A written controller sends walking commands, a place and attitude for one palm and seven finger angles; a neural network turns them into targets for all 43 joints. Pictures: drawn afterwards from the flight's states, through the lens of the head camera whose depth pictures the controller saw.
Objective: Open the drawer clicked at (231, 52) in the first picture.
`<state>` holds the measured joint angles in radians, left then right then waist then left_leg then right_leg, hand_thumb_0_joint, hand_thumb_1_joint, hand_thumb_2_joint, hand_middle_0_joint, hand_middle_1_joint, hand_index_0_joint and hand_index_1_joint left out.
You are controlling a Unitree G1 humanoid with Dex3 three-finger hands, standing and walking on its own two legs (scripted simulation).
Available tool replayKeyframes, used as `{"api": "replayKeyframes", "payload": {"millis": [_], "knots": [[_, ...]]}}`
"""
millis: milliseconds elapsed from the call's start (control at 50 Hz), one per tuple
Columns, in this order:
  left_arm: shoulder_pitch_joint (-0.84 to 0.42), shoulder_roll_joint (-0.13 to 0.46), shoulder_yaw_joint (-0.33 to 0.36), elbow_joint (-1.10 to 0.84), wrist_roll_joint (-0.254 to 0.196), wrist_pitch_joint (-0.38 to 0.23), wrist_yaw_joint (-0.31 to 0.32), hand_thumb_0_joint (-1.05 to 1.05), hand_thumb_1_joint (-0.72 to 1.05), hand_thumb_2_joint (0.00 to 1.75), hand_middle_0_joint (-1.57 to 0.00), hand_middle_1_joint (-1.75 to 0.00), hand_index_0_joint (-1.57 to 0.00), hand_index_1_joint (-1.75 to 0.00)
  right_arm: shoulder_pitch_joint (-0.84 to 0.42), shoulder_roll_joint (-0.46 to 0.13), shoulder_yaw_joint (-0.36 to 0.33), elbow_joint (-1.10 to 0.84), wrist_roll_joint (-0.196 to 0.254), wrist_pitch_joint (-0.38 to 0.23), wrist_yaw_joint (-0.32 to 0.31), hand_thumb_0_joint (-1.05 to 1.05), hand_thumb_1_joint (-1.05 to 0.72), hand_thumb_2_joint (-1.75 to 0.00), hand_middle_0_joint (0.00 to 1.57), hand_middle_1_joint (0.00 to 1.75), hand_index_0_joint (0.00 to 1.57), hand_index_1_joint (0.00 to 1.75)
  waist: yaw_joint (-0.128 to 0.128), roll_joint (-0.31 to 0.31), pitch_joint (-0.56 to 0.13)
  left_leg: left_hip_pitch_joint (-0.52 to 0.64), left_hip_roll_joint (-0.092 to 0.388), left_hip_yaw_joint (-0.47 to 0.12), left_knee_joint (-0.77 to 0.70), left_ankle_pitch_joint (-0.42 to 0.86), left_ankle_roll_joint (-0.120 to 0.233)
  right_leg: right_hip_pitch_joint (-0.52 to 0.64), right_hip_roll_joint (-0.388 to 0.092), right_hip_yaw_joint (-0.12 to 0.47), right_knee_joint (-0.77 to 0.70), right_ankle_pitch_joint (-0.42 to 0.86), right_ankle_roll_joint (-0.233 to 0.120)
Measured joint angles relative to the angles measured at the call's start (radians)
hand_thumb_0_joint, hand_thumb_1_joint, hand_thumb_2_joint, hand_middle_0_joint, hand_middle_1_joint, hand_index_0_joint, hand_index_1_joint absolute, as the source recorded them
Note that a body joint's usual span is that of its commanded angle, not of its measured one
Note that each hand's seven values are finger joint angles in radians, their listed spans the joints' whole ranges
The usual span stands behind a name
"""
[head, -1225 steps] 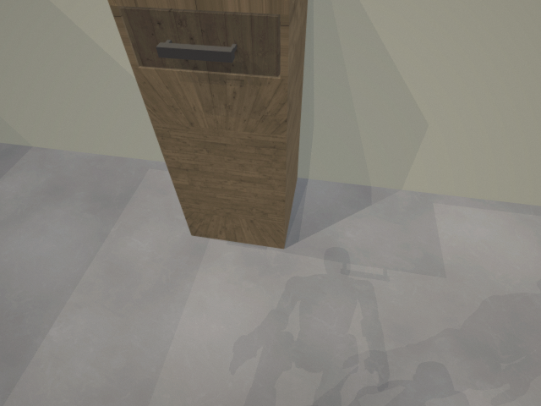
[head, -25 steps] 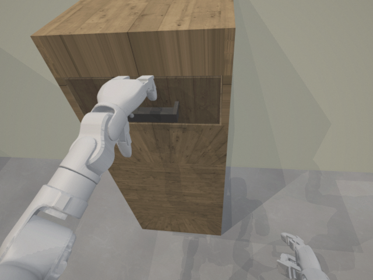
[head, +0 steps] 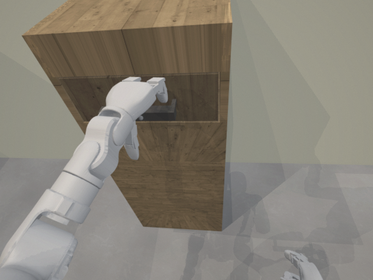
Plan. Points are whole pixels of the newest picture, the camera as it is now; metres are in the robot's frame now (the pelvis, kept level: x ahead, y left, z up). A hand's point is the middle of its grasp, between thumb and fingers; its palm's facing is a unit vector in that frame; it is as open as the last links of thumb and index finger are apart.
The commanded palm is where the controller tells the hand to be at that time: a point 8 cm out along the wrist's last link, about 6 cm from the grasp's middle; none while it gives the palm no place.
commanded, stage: re-aim the fingers above the handle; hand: left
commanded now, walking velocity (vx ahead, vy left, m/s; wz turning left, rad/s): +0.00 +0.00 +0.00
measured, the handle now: (139, 107) +0.48 +0.15 +0.12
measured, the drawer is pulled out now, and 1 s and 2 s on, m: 0.00 0.00 0.00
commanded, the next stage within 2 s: lower the fingers behind the handle in 1.58 s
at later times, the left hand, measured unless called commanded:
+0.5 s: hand (142, 129) +0.37 +0.11 +0.16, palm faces -0.05 -0.02 -1.00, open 13.8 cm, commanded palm +0.39 +0.16 +0.25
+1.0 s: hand (116, 109) +0.42 +0.18 +0.17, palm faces -0.09 -0.02 -1.00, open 13.8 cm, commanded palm +0.39 +0.18 +0.24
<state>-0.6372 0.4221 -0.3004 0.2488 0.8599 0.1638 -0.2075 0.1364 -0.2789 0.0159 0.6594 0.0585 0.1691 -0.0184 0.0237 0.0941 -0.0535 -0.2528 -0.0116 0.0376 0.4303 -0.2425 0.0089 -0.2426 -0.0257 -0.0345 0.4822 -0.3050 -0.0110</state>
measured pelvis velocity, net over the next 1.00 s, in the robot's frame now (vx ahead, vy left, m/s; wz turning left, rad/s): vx -0.02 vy -0.01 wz -0.03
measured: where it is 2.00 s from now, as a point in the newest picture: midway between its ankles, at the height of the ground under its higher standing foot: outside the picture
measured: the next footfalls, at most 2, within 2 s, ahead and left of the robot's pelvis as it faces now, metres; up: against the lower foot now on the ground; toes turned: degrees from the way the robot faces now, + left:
none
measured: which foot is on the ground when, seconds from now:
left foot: down 0.00-1.00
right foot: down 0.00-1.00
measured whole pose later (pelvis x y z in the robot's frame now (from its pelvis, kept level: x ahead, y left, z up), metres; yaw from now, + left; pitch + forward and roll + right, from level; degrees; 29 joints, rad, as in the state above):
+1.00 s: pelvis -0.02 -0.01 +0.00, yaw -2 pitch +3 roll +1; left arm -0.75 0.53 -0.16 0.57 0.91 0.16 -0.23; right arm 0.18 -0.31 0.03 0.64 0.07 0.19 -0.06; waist -0.03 0.08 -0.05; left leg -0.26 0.01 0.06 0.42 -0.22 0.00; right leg -0.26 0.00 -0.01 0.48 -0.27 -0.02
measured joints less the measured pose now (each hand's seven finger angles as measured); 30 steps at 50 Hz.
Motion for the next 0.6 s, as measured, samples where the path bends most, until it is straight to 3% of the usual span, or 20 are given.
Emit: {"api": "replayKeyframes", "payload": {"millis": [60, 100, 140, 200, 280, 340, 380, 440, 460, 520, 560, 600], "knots": [[0.006, -0.004, 0.012, -0.012, -0.003, -0.062, 0.058, -0.01, -0.49, 0.30, -0.33, -1.20, -0.33, -1.20, -0.015, 0.005, -0.001, 0.003, -0.007, -0.020, -0.005, 0.01, -0.91, -0.90, 0.20, 0.30, 0.20, 0.30, -0.003, -0.001, 0.002, 0.002, 0.003, 0.008, -0.002, 0.001, -0.001, -0.001, 0.003, 0.008, -0.001, 0.004, -0.001], [-0.017, -0.004, 0.036, 0.019, 0.003, -0.073, 0.109, 0.00, -0.49, 0.30, -0.33, -1.20, -0.33, -1.21, -0.024, 0.011, 0.000, 0.012, -0.008, -0.027, -0.007, 0.01, -0.91, -0.90, 0.20, 0.30, 0.20, 0.30, -0.001, -0.002, -0.001, 0.002, 0.006, 0.012, -0.005, 0.004, -0.003, -0.005, 0.006, 0.012, -0.002, 0.008, -0.002], [-0.045, 0.005, 0.071, 0.062, 0.013, -0.055, 0.155, 0.00, -0.49, 0.30, -0.33, -1.20, -0.33, -1.21, -0.034, 0.017, 0.004, 0.024, -0.005, -0.027, -0.005, 0.01, -0.91, -0.90, 0.20, 0.30, 0.20, 0.30, 0.002, -0.003, -0.003, 0.005, 0.010, 0.017, -0.011, 0.008, -0.005, -0.005, 0.010, 0.018, -0.007, 0.013, -0.003], [-0.092, 0.033, 0.111, 0.144, 0.038, 0.020, 0.180, 0.00, -0.49, 0.30, -0.33, -1.20, -0.33, -1.21, -0.041, 0.021, 0.014, 0.038, -0.001, -0.017, -0.002, 0.01, -0.91, -0.90, 0.20, 0.30, 0.20, 0.30, 0.007, -0.004, -0.012, 0.008, 0.015, 0.022, -0.022, 0.015, -0.009, -0.006, 0.015, 0.022, -0.014, 0.020, -0.006], [-0.105, 0.083, 0.129, 0.217, 0.052, 0.141, 0.099, 0.00, -0.49, 0.30, -0.32, -1.20, -0.32, -1.20, -0.035, 0.012, 0.024, 0.028, 0.013, 0.014, 0.001, 0.01, -0.91, -0.90, 0.20, 0.30, 0.20, 0.30, 0.003, 0.000, -0.022, 0.011, 0.016, 0.016, -0.031, 0.021, -0.010, 0.001, 0.017, 0.016, -0.026, 0.024, -0.007], [-0.077, 0.101, 0.080, 0.187, 0.036, 0.176, -0.009, -0.01, -0.49, 0.30, -0.32, -1.20, -0.32, -1.20, -0.013, -0.003, 0.016, 0.000, 0.021, 0.023, -0.005, 0.01, -0.91, -0.90, 0.20, 0.30, 0.20, 0.30, 0.002, -0.004, -0.016, 0.011, 0.010, -0.002, -0.026, 0.021, -0.007, 0.011, 0.011, -0.002, -0.026, 0.021, -0.007], [-0.043, 0.092, 0.030, 0.117, 0.015, 0.140, -0.069, -0.01, -0.49, 0.30, -0.32, -1.20, -0.31, -1.20, -0.001, -0.014, 0.009, -0.016, 0.019, 0.013, -0.012, 0.01, -0.91, -0.90, 0.20, 0.30, 0.20, 0.30, 0.006, -0.010, -0.005, 0.010, 0.004, -0.016, -0.017, 0.019, -0.005, 0.017, 0.005, -0.016, -0.018, 0.014, -0.005], [0.015, 0.060, -0.043, -0.012, -0.018, 0.018, -0.097, -0.01, -0.49, 0.30, -0.32, -1.20, -0.32, -1.20, 0.001, -0.022, -0.003, -0.026, 0.008, -0.016, -0.025, 0.01, -0.91, -0.90, 0.20, 0.30, 0.20, 0.30, 0.011, -0.016, 0.014, 0.009, -0.005, -0.026, -0.001, 0.013, -0.001, 0.022, -0.004, -0.027, -0.006, 0.005, -0.003], [0.029, 0.051, -0.052, -0.051, -0.012, -0.021, -0.077, -0.01, -0.48, 0.30, -0.32, -1.21, -0.32, -1.20, -0.002, -0.022, -0.008, -0.026, 0.004, -0.028, -0.029, 0.01, -0.91, -0.90, 0.20, 0.30, 0.20, 0.30, 0.013, -0.016, 0.018, 0.008, -0.006, -0.026, 0.004, 0.010, 0.000, 0.022, -0.005, -0.026, -0.003, 0.004, -0.002], [0.023, 0.025, -0.052, -0.085, -0.046, -0.150, 0.011, -0.01, -0.49, 0.30, -0.32, -1.22, -0.33, -1.20, -0.020, -0.012, -0.012, -0.010, -0.005, -0.057, -0.036, 0.01, -0.91, -0.90, 0.20, 0.30, 0.20, 0.30, 0.017, -0.011, 0.020, 0.001, -0.005, -0.021, 0.012, 0.007, 0.000, 0.015, -0.005, -0.020, -0.001, 0.007, 0.000], [-0.023, 0.009, -0.032, -0.032, -0.046, -0.179, 0.091, 0.00, -0.49, 0.30, -0.32, -1.21, -0.33, -1.20, -0.036, 0.002, -0.004, 0.007, -0.003, -0.064, -0.035, 0.01, -0.91, -0.90, 0.20, 0.30, 0.20, 0.30, 0.014, -0.011, 0.016, -0.005, -0.003, -0.014, 0.010, 0.010, 0.000, 0.005, -0.003, -0.014, 0.000, 0.011, 0.001], [-0.086, 0.002, 0.004, 0.055, -0.036, -0.163, 0.150, 0.00, -0.49, 0.30, -0.32, -1.21, -0.33, -1.21, -0.050, 0.020, 0.012, 0.022, 0.001, -0.055, -0.031, 0.01, -0.91, -0.90, 0.20, 0.30, 0.20, 0.30, 0.007, -0.015, 0.013, -0.009, 0.000, -0.005, 0.004, 0.015, -0.002, -0.005, 0.000, -0.005, -0.001, 0.017, 0.000]]}}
